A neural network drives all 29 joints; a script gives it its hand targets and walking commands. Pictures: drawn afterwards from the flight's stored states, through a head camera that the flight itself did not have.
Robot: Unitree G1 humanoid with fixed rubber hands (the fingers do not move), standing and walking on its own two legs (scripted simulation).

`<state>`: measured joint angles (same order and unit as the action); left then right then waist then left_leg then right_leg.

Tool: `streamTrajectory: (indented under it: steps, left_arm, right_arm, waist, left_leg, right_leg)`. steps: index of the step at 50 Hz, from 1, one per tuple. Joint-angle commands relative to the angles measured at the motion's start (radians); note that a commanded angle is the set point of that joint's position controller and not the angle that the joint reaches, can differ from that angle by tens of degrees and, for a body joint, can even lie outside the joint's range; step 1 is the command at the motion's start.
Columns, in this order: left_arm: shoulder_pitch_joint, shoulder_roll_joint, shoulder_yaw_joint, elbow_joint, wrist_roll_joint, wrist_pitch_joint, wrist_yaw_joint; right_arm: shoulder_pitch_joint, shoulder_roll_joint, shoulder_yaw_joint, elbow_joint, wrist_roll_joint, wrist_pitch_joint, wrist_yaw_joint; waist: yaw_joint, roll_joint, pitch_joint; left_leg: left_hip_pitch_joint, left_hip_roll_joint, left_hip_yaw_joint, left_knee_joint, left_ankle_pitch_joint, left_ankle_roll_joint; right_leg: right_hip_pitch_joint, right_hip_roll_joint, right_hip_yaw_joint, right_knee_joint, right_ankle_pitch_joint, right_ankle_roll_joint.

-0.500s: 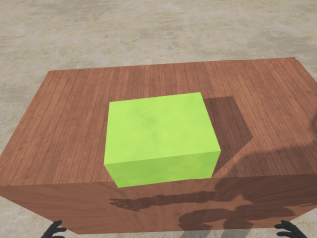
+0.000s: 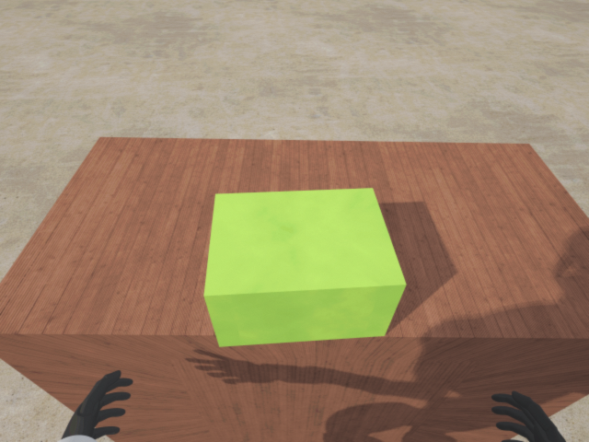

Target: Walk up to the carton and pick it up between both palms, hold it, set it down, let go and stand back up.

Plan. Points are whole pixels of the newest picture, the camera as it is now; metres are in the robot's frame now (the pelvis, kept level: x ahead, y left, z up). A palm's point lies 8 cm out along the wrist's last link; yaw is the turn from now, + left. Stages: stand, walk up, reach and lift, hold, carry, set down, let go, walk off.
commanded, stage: reach and lift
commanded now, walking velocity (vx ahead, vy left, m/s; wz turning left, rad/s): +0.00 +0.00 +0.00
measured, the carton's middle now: (299, 264) +0.40 +0.03 +0.02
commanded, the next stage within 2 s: none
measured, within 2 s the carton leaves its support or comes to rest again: neither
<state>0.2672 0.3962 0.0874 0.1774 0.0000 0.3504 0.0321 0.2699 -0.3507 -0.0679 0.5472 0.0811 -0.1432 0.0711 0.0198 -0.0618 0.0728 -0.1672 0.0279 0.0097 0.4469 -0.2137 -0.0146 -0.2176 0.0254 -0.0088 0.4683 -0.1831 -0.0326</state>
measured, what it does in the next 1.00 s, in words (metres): stands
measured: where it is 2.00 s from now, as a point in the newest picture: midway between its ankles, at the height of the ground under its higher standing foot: outside the picture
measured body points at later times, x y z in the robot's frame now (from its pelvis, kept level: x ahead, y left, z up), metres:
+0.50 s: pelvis -0.01 -0.01 +0.01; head -0.01 -0.01 +0.46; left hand +0.18 +0.26 +0.03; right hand +0.20 -0.25 +0.02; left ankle -0.01 +0.09 -0.74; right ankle +0.03 -0.09 -0.74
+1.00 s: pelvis -0.01 -0.01 +0.01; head -0.01 -0.01 +0.46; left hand +0.18 +0.25 +0.08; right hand +0.21 -0.23 +0.07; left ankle -0.01 +0.09 -0.74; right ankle +0.03 -0.09 -0.74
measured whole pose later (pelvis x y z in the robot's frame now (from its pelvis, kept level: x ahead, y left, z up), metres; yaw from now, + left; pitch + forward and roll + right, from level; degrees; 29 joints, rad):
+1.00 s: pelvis -0.01 -0.01 +0.01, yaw +1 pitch -4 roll +1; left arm 0.36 0.37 0.09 -0.27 -0.24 0.21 0.00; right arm 0.42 -0.24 -0.07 -0.27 0.27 0.15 -0.04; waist 0.07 -0.02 0.07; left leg -0.09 -0.02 0.05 0.35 -0.20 0.02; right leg -0.16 0.06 -0.01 0.37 -0.15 -0.04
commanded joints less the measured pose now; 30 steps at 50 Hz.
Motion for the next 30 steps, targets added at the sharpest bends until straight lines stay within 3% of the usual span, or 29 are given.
streamTrajectory:
  steps: [1,2,3,5,6,7,8,9,10,11,12,13,14,15,16,17,18,19,20,21,22,23,24,27,29,30]
  left_arm:
    - [-0.048,0.098,0.084,-0.148,-0.042,-0.029,-0.022]
    - [-0.033,0.091,0.084,-0.144,-0.029,-0.032,-0.019]
    - [-0.019,0.081,0.071,-0.178,-0.059,-0.048,-0.022]
    - [-0.013,0.084,0.083,-0.162,-0.082,-0.082,-0.034]
    - [-0.042,0.089,0.091,-0.200,-0.100,-0.103,-0.039]
    - [-0.061,0.099,0.086,-0.213,-0.132,-0.107,-0.043]
    - [-0.067,0.086,0.069,-0.209,-0.152,-0.114,-0.039]
    - [-0.089,0.109,0.074,-0.216,-0.194,-0.127,-0.049]
    - [-0.089,0.148,0.099,-0.186,-0.219,-0.131,-0.054]
    - [-0.107,0.167,0.097,-0.239,-0.257,-0.127,-0.053]
    - [-0.096,0.182,0.116,-0.219,-0.260,-0.114,-0.053]
    - [-0.113,0.179,0.102,-0.242,-0.280,-0.103,-0.050]
    - [-0.119,0.169,0.110,-0.238,-0.287,-0.081,-0.044]
    - [-0.154,0.175,0.104,-0.260,-0.276,-0.074,-0.040]
    - [-0.129,0.137,0.088,-0.266,-0.272,-0.060,-0.019]
    - [-0.115,0.137,0.082,-0.345,-0.243,-0.051,-0.002]
    - [-0.088,0.086,0.035,-0.388,-0.221,-0.042,0.003]
    - [-0.078,0.062,0.034,-0.395,-0.165,-0.049,-0.002]
    - [0.035,0.033,0.066,-0.372,-0.108,-0.060,-0.013]
    - [0.073,0.029,0.069,-0.390,-0.136,-0.064,-0.013]
    - [0.081,0.041,0.047,-0.505,-0.171,-0.077,-0.022]
    - [0.078,0.048,0.056,-0.496,-0.185,-0.057,-0.019]
    - [0.138,0.051,0.071,-0.472,-0.186,-0.061,-0.020]
    - [0.090,0.092,0.098,-0.527,-0.236,-0.114,-0.019]
    - [0.090,0.118,0.102,-0.568,-0.266,-0.147,-0.018]
    - [0.104,0.099,0.058,-0.572,-0.297,-0.167,-0.018]
  right_arm:
    - [0.050,-0.144,-0.082,-0.366,0.026,0.076,-0.031]
    - [0.057,-0.149,-0.070,-0.385,0.031,0.090,-0.028]
    - [0.060,-0.138,-0.076,-0.428,0.035,0.099,-0.026]
    - [0.053,-0.123,-0.064,-0.507,0.035,0.105,-0.035]
    - [0.047,-0.100,-0.061,-0.542,0.034,0.100,-0.040]
    - [0.029,-0.066,-0.040,-0.617,0.044,0.106,-0.047]
    - [0.018,-0.065,-0.061,-0.618,0.022,0.124,-0.050]
    - [0.007,-0.024,-0.037,-0.687,0.034,0.126,-0.067]
    - [0.049,0.018,-0.020,-0.711,0.040,0.140,-0.078]
    - [0.062,0.056,0.010,-0.754,0.062,0.154,-0.088]
    - [0.070,0.055,0.028,-0.836,0.077,0.163,-0.108]
    - [0.088,0.068,0.041,-0.868,0.085,0.189,-0.120]
    - [0.054,0.066,0.033,-0.827,0.084,0.225,-0.121]
    - [0.051,0.043,0.021,-0.818,0.094,0.244,-0.121]
    - [0.042,0.065,0.024,-0.803,0.095,0.255,-0.108]
    - [0.035,0.012,-0.008,-0.772,0.105,0.270,-0.098]
    - [0.022,-0.049,-0.048,-0.788,0.123,0.282,-0.084]
    - [0.004,-0.105,-0.059,-0.795,0.125,0.289,-0.080]
    - [0.068,-0.142,-0.039,-0.718,0.151,0.276,-0.079]
    - [0.074,-0.133,-0.048,-0.715,0.156,0.272,-0.065]
    - [0.124,-0.081,-0.039,-0.774,0.155,0.268,-0.067]
    - [0.114,-0.090,-0.054,-0.775,0.166,0.260,-0.065]
    - [0.161,-0.078,-0.051,-0.830,0.166,0.252,-0.064]
    - [0.169,-0.007,-0.033,-0.910,0.160,0.228,-0.072]
    - [0.201,0.043,0.001,-0.962,0.170,0.218,-0.091]
    - [0.174,0.033,-0.020,-1.015,0.160,0.197,-0.095]
  waist:
    - [-0.030,0.187,-0.077]
    - [-0.018,0.196,-0.052]
    - [-0.012,0.141,-0.092]
    - [0.009,0.108,-0.100]
    - [0.018,0.106,-0.128]
    - [0.028,0.064,-0.139]
    - [0.008,0.010,-0.097]
    - [0.034,-0.085,-0.124]
    - [0.040,-0.217,-0.082]
    - [0.039,-0.244,-0.072]
    - [0.065,-0.256,-0.038]
    - [0.051,-0.232,-0.027]
    - [0.053,-0.185,-0.013]
    - [0.044,-0.131,-0.030]
    - [0.059,-0.043,-0.015]
    - [0.048,0.097,-0.016]
    - [0.029,0.243,-0.029]
    - [0.027,0.353,-0.044]
    - [0.039,0.343,-0.052]
    - [0.046,0.238,-0.039]
    - [0.042,0.199,-0.131]
    - [0.034,0.204,-0.131]
    - [0.023,0.170,-0.099]
    - [0.058,0.085,-0.136]
    - [0.064,0.060,-0.129]
    - [0.065,0.032,-0.177]
  left_leg:
    - [-0.459,0.030,0.127,-0.319,-0.184,0.123]
    - [-0.493,0.032,0.125,-0.348,-0.202,0.125]
    - [-0.494,0.034,0.111,-0.344,-0.194,0.124]
    - [-0.529,0.025,0.133,-0.340,-0.191,0.138]
    - [-0.506,0.026,0.129,-0.315,-0.186,0.143]
    - [-0.454,0.009,0.131,-0.284,-0.185,0.142]
    - [-0.421,0.003,0.119,-0.262,-0.212,0.133]
    - [-0.296,-0.041,0.125,-0.161,-0.128,0.130]
    - [-0.089,-0.091,0.119,-0.040,-0.031,0.101]
    - [0.116,-0.132,0.095,0.007,0.042,0.056]
    - [0.151,-0.146,0.091,0.035,0.057,0.056]
    - [0.190,-0.143,0.080,0.026,0.077,0.052]
    - [0.134,-0.122,0.087,-0.023,0.023,0.043]
    - [0.199,-0.118,0.073,-0.021,0.007,0.044]
    - [0.178,-0.084,0.074,-0.071,-0.014,0.036]
    - [0.089,-0.035,0.060,-0.153,-0.137,0.041]
    - [-0.175,0.050,0.015,-0.301,-0.291,0.076]
    - [-0.560,0.118,-0.014,-0.440,-0.427,0.126]
    - [-0.648,0.139,-0.004,-0.458,-0.317,0.143]
    - [-0.518,0.110,0.012,-0.398,-0.114,0.104]
    - [-0.385,0.078,0.038,-0.322,0.068,0.079]
    - [-0.253,0.046,0.046,-0.275,0.110,0.052]
    - [-0.197,0.036,0.035,-0.270,0.144,0.043]
    - [-0.091,-0.006,0.041,-0.204,0.161,0.039]
    - [0.004,-0.034,0.037,-0.152,0.259,0.017]
    - [0.032,-0.028,0.025,-0.154,0.294,0.023]
  right_leg:
    - [0.658,0.077,-0.010,-0.044,0.063,0.082]
    - [0.699,0.089,-0.019,-0.031,0.066,0.080]
    - [0.701,0.090,-0.005,-0.040,0.062,0.080]
    - [0.728,0.089,-0.002,-0.036,0.035,0.088]
    - [0.699,0.063,0.031,-0.061,-0.004,0.088]
    - [0.629,0.040,0.052,-0.085,-0.076,0.083]
    - [0.543,0.027,0.052,-0.105,-0.145,0.071]
    - [0.392,-0.040,0.125,-0.175,-0.266,0.051]
    - [0.138,-0.122,0.196,-0.293,-0.442,0.022]
    - [-0.080,-0.199,0.238,-0.372,-0.500,-0.002]
    - [-0.166,-0.223,0.261,-0.410,-0.554,-0.011]
    - [-0.195,-0.223,0.238,-0.413,-0.520,-0.011]
    - [-0.132,-0.205,0.220,-0.386,-0.525,0.016]
    - [-0.187,-0.199,0.198,-0.386,-0.532,-0.012]
    - [-0.144,-0.165,0.151,-0.338,-0.461,-0.003]
    - [-0.036,-0.107,0.091,-0.268,-0.360,0.009]
    - [0.261,0.020,0.013,-0.116,-0.105,0.034]
    - [0.683,0.128,-0.029,0.052,0.113,0.086]
    - [0.837,0.149,-0.022,0.073,0.245,0.097]
    - [0.748,0.118,-0.004,0.019,0.287,0.081]
    - [0.705,0.085,0.018,-0.035,0.302,0.078]
    - [0.576,0.052,0.044,-0.092,0.245,0.060]
    - [0.518,0.059,0.033,-0.110,0.231,0.053]
    - [0.377,0.004,0.081,-0.190,0.116,0.052]
    - [0.268,-0.027,0.092,-0.215,0.129,0.049]
    - [0.271,-0.009,0.088,-0.215,0.150,0.046]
